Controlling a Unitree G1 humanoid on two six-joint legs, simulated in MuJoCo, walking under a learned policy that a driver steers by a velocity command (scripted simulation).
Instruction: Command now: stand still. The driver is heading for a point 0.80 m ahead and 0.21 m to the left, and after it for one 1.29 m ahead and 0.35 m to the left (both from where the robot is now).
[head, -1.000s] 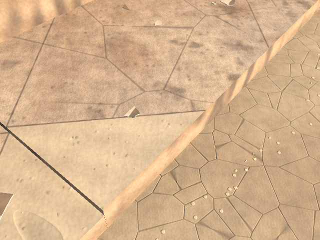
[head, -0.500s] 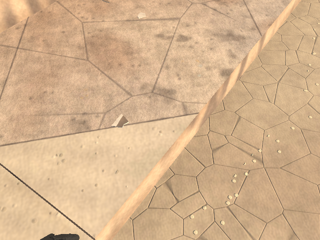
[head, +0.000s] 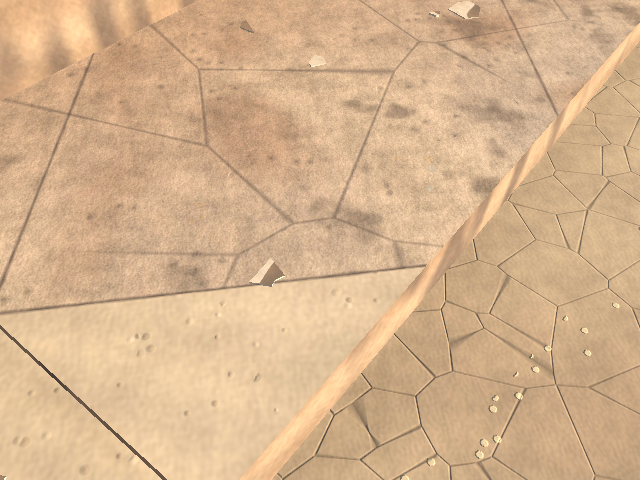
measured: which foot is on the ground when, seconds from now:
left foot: down 0.00-0.42, up 0.44-0.86, down 0.88-1.00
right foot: down 0.00-0.16, up 0.18-0.40, down 0.42-0.86, up 0.88-1.00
